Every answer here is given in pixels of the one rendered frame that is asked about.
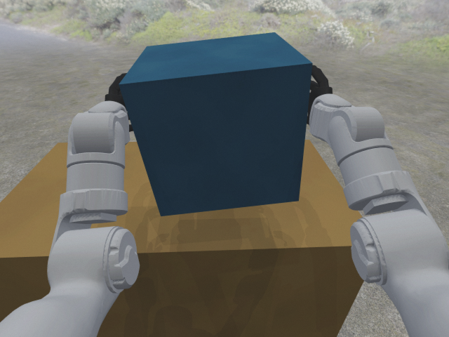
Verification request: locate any left robot upper arm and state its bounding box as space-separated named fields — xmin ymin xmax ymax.
xmin=0 ymin=226 xmax=140 ymax=337

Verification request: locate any right robot hand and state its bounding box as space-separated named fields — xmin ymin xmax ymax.
xmin=307 ymin=65 xmax=333 ymax=124

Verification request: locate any robot right forearm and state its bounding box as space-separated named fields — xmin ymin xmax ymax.
xmin=309 ymin=94 xmax=449 ymax=269

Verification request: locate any carton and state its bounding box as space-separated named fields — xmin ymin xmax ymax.
xmin=119 ymin=32 xmax=313 ymax=216

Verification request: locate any right robot upper arm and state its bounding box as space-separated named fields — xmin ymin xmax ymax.
xmin=350 ymin=209 xmax=449 ymax=337

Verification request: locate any robot left forearm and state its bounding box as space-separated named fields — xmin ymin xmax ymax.
xmin=47 ymin=101 xmax=130 ymax=286

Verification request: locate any pedestal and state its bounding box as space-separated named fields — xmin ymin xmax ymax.
xmin=0 ymin=140 xmax=364 ymax=337

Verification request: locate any left robot hand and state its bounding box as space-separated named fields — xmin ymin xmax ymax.
xmin=105 ymin=73 xmax=133 ymax=132

